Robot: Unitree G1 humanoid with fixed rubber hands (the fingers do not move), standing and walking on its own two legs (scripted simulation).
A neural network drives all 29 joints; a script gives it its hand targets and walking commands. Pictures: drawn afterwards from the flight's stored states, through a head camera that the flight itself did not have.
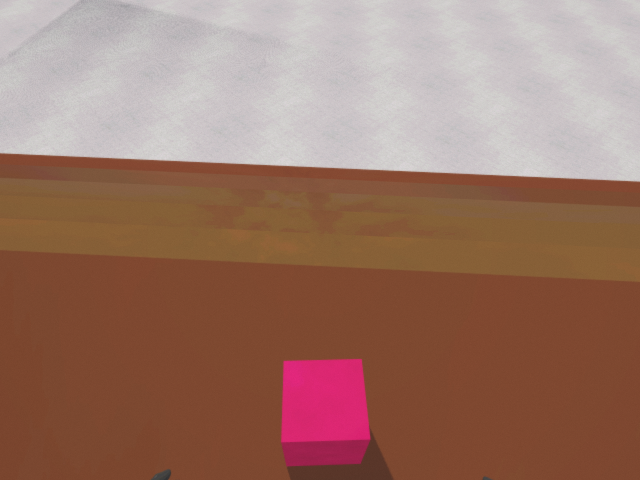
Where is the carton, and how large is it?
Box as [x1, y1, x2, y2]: [281, 359, 369, 465]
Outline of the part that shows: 361,359 284,361 281,443 286,465 360,463 369,441 369,430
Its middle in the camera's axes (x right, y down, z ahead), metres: +0.01 +0.47 +1.07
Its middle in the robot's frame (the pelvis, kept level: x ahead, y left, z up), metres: +0.41 -0.01 -0.64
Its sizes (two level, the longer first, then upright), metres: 0.210 0.200 0.250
